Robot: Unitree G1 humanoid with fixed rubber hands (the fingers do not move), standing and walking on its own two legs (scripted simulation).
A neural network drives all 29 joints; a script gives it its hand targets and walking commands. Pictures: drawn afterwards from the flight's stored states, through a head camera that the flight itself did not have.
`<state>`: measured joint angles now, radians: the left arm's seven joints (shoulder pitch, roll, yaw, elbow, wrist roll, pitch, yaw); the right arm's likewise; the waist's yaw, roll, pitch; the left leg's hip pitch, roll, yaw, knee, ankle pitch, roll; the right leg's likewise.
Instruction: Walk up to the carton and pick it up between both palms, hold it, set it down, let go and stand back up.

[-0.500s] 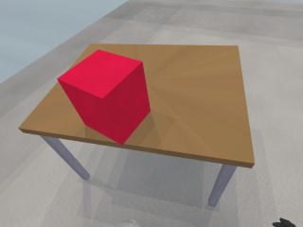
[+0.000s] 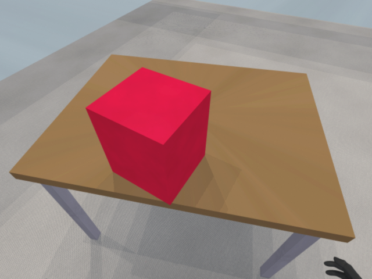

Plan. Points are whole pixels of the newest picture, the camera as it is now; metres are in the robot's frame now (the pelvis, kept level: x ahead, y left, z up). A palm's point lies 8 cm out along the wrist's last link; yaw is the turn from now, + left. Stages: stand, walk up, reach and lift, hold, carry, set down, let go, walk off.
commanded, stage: walk up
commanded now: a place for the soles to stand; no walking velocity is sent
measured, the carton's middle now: (156, 135) +0.47 +0.11 +0.03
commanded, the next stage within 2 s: none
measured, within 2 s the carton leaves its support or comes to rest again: neither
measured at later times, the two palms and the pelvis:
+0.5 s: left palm out of the picture +0.08 +0.33 -0.08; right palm out of the picture +0.14 -0.31 -0.03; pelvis +0.02 +0.01 +0.01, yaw -2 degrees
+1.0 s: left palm out of the picture +0.11 +0.28 -0.04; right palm out of the picture +0.11 -0.37 -0.06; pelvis +0.02 -0.04 +0.01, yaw -7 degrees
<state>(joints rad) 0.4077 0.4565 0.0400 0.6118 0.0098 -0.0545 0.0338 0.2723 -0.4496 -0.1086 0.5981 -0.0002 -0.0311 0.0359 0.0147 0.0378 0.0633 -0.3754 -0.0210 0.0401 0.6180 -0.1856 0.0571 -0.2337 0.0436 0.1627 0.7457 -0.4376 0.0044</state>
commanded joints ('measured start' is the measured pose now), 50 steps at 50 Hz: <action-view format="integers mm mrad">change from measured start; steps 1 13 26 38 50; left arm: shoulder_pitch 75 92 67 -25 -19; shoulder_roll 193 162 150 202 199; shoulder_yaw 49 61 59 79 71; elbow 73 112 91 -7 -18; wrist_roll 10 11 28 23 17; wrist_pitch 39 61 30 -7 20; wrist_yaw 6 -13 -13 9 -5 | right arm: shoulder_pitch -15 27 -45 11 -12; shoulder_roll -256 -166 -193 -143 -107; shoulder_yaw -86 -72 -72 -25 -22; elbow -29 -12 -42 -2 -3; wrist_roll -14 -16 -39 -3 -10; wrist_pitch -11 -7 25 56 25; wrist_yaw -38 -43 -19 -17 -34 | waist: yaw -37 -35 -46 -23 -11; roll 66 88 114 -212 -219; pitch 45 38 3 21 -31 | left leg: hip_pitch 88 216 104 -161 41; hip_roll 412 234 280 19 -9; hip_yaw -461 -229 -178 -96 -48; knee -437 -424 -275 336 93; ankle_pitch -441 -311 -369 -283 -326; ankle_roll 56 -128 134 -34 -22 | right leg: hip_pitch -279 -251 -130 34 -58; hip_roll -33 -14 -53 -162 -145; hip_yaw -32 -7 -157 343 308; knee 334 243 -29 -377 -319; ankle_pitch -49 129 -81 303 351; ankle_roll -13 6 10 -156 -205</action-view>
